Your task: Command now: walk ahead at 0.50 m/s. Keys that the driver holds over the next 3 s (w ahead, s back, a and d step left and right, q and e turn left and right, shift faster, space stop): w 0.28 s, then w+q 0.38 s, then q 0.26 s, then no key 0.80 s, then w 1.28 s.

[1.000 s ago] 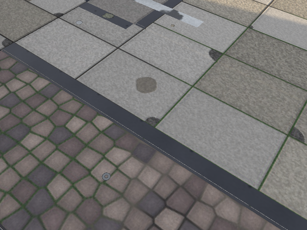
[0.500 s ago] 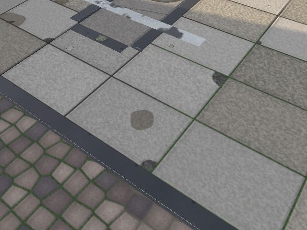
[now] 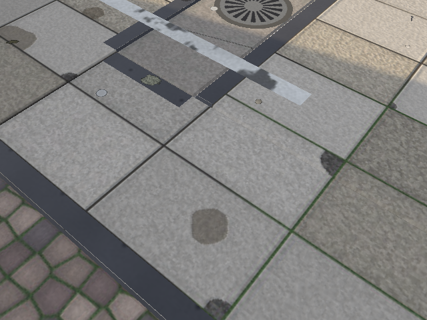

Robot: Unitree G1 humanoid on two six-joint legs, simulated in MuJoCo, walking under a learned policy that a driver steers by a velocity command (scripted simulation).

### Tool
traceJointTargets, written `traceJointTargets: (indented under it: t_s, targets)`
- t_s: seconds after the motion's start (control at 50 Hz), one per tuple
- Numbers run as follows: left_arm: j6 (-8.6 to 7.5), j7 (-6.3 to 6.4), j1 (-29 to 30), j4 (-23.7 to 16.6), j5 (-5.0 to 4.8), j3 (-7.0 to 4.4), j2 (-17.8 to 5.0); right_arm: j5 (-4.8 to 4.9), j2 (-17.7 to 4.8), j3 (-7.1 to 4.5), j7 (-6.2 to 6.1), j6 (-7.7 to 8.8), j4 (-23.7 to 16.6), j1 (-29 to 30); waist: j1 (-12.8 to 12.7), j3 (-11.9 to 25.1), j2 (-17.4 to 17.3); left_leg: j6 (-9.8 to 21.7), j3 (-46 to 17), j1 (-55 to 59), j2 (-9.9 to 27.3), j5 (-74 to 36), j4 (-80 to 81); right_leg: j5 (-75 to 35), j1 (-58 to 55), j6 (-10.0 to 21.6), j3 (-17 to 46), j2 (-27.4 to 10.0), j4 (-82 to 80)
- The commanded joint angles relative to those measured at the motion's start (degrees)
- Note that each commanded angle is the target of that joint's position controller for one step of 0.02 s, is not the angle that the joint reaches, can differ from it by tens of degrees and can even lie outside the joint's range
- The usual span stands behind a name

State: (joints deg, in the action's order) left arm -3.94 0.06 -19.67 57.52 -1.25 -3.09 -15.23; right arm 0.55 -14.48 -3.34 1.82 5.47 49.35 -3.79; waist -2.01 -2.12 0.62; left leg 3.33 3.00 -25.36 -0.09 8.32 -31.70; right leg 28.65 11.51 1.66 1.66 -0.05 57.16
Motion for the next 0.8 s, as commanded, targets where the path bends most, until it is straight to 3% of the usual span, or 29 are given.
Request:
traceJointTargets:
  t_s: [0.02, 0.04, 0.06, 0.08, 0.12, 0.18, 0.26, 0.32, 0.38, 0.42, 0.44, 0.46, 0.48, 0.5, 0.52, 0.54, 0.56, 0.6, 0.64, 0.72, 0.76, 0.8]
  targets:
    - [-2.83, 0.06, 5.25, -5.65, -0.98, -1.45, -7.69, -0.29, -7.65, -1.8, -0.54, 0.02, 0.41, -9.76, 5.87, 6.79, -5.1, 10.15, -25.59, 28.69, 16.97, 5.53, 17.36, -6.58, 30.32, 1.66, 1.96, -5.52, 14.15]
    - [-2.35, 0.33, 5.18, -5.48, -0.35, -1.83, -7.08, -0.95, -6.04, -1.31, -0.38, 0.21, 0.11, -7.38, 3.85, 4.13, -4.94, 9.34, -21.2, 22.12, 14.95, 1.45, 19.33, -9.94, 26.99, 1.45, 2.06, -7.32, 10.81]
    - [-1.57, 0.37, 3.75, -5.07, -0.11, -1.82, -5.79, -1.36, -5.13, -1.02, -0.24, 0.33, 0.25, -6.49, 2.23, 3.86, -5.96, 9.07, -18.72, 18.42, 13.8, -0.24, 21.07, -11.84, 23.52, 1.26, 2.34, -8.27, 9.11]
    - [-0.9, 0.44, 2.86, -4.81, 0.01, -1.69, -4.36, -1.18, -5.19, -1.04, -0.17, 0.49, 0.54, -6.63, 1.5, 3.6, -5.97, 9.41, -17.03, 16.49, 13.34, -1.57, 22.47, -12.54, 22.04, 0.9, 2.13, -8.63, 7.43]
    - [-0.08, 0.63, 4.49, -5.51, 0.37, -1.68, -3.64, -0.91, -6.84, -1.38, -0.56, 0.81, 1.44, -7.96, 1.06, 1.98, -5.07, 10.23, -13.99, 14.67, 13.08, -4.98, 24.51, -15.71, 23.65, -0.22, 1.55, -9.12, 3.41]
    - [-0.1, 0.54, 10.36, -7.55, 1.04, -1.78, -3.71, -0.78, -8.19, -1.65, -1.59, 0.6, 2.73, -10.78, 2.24, 0.31, -3.71, 9.8, -10.65, 16.35, 12.37, -8.92, 25.63, -25.16, 27.82, -1.71, 1.24, -9.05, -6.53]
    - [-0.69, -0.34, 18.33, -9.62, 0.69, -0.97, -2.15, -0.15, -8.69, -1.6, -2.21, 0.26, 4.23, -14.29, 4.73, -1.19, -3.78, 7.87, -5.81, 16.95, 10.13, -8.8, 26.15, -35.29, 24.35, -1.82, -1.53, -6.36, -20.08]
    - [-0.99, -1.11, 23.62, -11.56, 0.39, -0.64, -2.39, 0.38, -8.78, -1.72, -2.3, -0.46, 6.23, -18.38, 6.4, -2.87, -3.3, 8.02, -7.18, 21.79, 12.02, -8.61, 24.15, -34.38, 25.11, -1.56, -1.17, -5.2, -24.96]
    - [-1.86, -1.97, 24.31, -12.8, 0.26, -0.94, -4.16, 0.76, -9.75, -2.29, -2.74, -1.49, 6.81, -18.85, 4.94, -2.73, -4.06, 7.18, -10.02, 26.81, 14.65, -11.52, 19.66, -29.39, 23.87, -0.37, 0.24, -4.42, -28.92]
    - [-2.41, -1.96, 18.94, -11.65, 0.24, -1.89, -6.44, 0.79, -10.68, -2.69, -2.86, -2.01, 6.26, -16.96, 1.38, 0.4, -5.51, 5.95, -10.74, 26.86, 14.38, -20.62, 13.85, -25.67, 14.64, 0.8, -1.28, -2.34, -30.21]
    - [-2.56, -1.56, 10.64, -9.16, 0.41, -3.22, -8.78, 0.62, -9.52, -2.26, -2.81, -2.19, 5.82, -16.18, -2.56, 5.6, -4.85, 4.45, -8.95, 24.38, 11.26, -26.04, 5.01, -25.76, 2.8, 2.24, -2.37, -1.3, -30.77]
    - [-2.67, -0.97, 0.0, -7.1, 1.44, -4.41, -12.64, -0.14, -6.85, -1.2, -2.74, -2.22, 4.37, -16.06, -6.31, 14.61, -1.02, 2.32, -6.3, 14.28, 7.27, -16.36, -11.06, -26.2, -15.06, 5.44, 5.06, -9.12, -27.75]
    - [-2.06, -0.9, -4.88, -5.59, 1.54, -5.54, -17.21, 0.13, 0.6, 0.77, -2.44, -1.24, 3.91, -24.06, -3.41, 23.26, 14.14, -2.01, -2.59, -8.66, -2.35, 13.14, -32.34, -15.58, -36.16, 13.67, 29.71, -23.57, -32.35]
    - [-1.93, -0.92, -4.85, -5.96, 1.23, -3.94, -11.6, 1.1, -4.08, -0.24, -2.32, -0.39, 4.57, -22.07, -4.86, 24.33, 13.32, -1.62, -10.29, -14.08, -0.99, 25.31, -40.72, -8.08, -34.66, 13.32, 37.86, -23.92, -38.47]
    - [-2.04, -0.65, -0.18, -6.66, 1.1, -2.93, -8.53, 2.35, -8.06, -1.48, -2.3, -0.06, 2.88, -16.97, -4.38, 15.44, 10.1, -0.83, -10.26, -18.2, 1.9, 21.62, -43.41, -6.59, -27.42, 10.57, 29.5, -22.35, -39.76]
    - [-2.13, -0.51, 4.24, -7.49, 1.31, -2.37, -6.92, 2.41, -7.97, -1.57, -2.62, -0.14, 2.13, -13.89, -2.98, 10.29, 6.44, -0.48, -8.72, -17.35, 4.82, 16.64, -42.37, -9.7, -19.24, 9.12, 22.65, -20.62, -41.38]
    - [-2.29, -0.6, 7.55, -7.56, 1.63, -1.94, -5.23, 1.72, -7.39, -1.91, -2.88, -0.47, 1.87, -12.43, -1.44, 6.39, 4.72, -0.39, -8.48, -15.23, 6.55, 12.98, -39.56, -13.47, -11.88, 8.45, 17.32, -18.83, -43.67]
    - [-2.68, -0.66, 10.44, -7.22, 2.21, -1.57, -3.48, 1.59, -4.88, -2.24, -2.79, -2.08, 2.15, -14.45, 1.65, 3.84, 6.22, -0.21, -8.94, -9.53, 8.67, 9.37, -36.28, -18.0, -4.28, 7.55, 9.5, -16.38, -47.1]
    - [-2.97, -0.36, 10.49, -6.63, 2.03, -1.97, -4.53, 1.58, -3.23, -2.21, -2.7, -3.4, 1.12, -13.56, 2.57, 1.87, 4.93, -0.63, -8.61, -10.3, 9.4, 7.18, -34.05, -21.78, -1.86, 8.24, 4.64, -16.43, -49.4]
    - [-2.5, 0.96, 10.68, -6.21, 2.54, -2.67, -6.91, 0.37, -3.06, -2.32, -2.19, -3.94, -1.63, -9.21, 3.22, -0.67, 2.88, -2.55, -6.95, -11.77, 8.28, -2.77, -22.3, -40.58, -1.29, 8.01, -6.14, -14.83, -48.54]
    - [-1.72, 1.8, 10.95, -6.49, 2.3, -2.9, -7.95, 0.0, -1.99, -1.75, -1.27, -3.64, -3.11, -5.52, 2.22, -0.64, 2.93, -2.73, -3.25, -7.77, 6.86, -8.6, -14.07, -45.74, -0.27, 7.05, -11.32, -13.05, -47.11]
    - [-0.91, 2.42, 9.37, -6.23, 1.67, -3.14, -8.99, -0.17, -2.13, -1.63, -0.36, -3.85, -4.75, -2.3, 0.88, 0.23, 2.7, -2.68, -1.07, -6.22, 5.51, -10.87, -9.51, -48.35, -3.15, 6.9, -12.69, -13.75, -45.21]
